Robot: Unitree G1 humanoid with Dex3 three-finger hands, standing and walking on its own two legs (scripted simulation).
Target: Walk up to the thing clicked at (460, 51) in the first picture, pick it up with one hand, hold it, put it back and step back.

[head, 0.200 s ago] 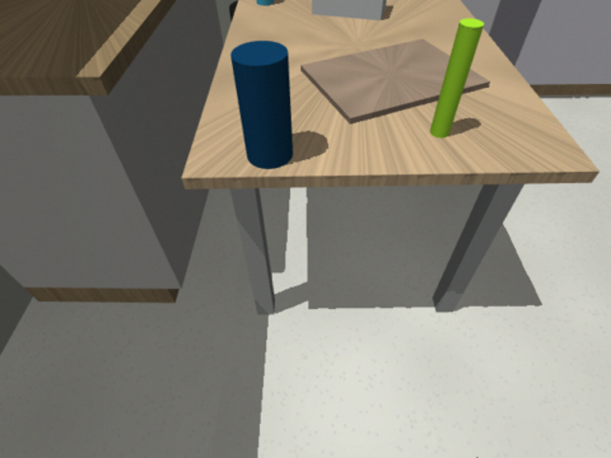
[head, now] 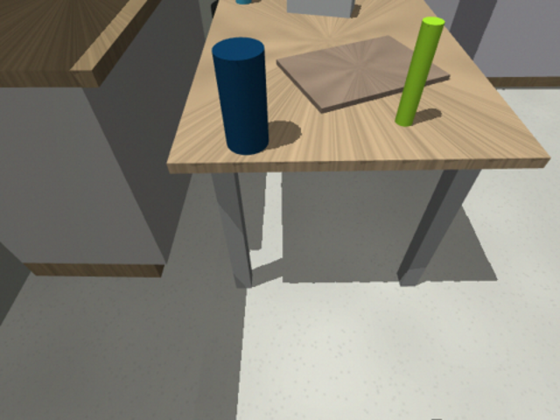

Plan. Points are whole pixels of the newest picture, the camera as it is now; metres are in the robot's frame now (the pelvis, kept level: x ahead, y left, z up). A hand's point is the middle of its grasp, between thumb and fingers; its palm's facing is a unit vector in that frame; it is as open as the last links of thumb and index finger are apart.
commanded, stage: stand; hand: right
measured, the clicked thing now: (416, 77) +0.79 -0.29 +0.08
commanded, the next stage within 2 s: walk up in 0.92 s
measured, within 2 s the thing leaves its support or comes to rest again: neither
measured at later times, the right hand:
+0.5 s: hand out of the picture +0.08 -0.25 -0.16, palm faces -0.04 +0.94 -0.33, open 7.4 cm
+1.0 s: hand out of the picture +0.09 -0.26 -0.15, palm faces -0.02 +0.94 -0.34, open 7.4 cm
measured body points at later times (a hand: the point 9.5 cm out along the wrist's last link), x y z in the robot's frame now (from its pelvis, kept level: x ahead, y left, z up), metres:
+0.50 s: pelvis +0.00 +0.00 +0.00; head +0.01 -0.01 +0.45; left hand +0.08 +0.30 -0.13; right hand +0.08 -0.30 -0.14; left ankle +0.01 +0.12 -0.75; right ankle +0.00 -0.13 -0.75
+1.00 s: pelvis +0.02 -0.01 +0.00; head +0.02 -0.01 +0.45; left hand +0.09 +0.30 -0.13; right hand +0.09 -0.31 -0.13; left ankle +0.00 +0.12 -0.75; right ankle +0.00 -0.12 -0.74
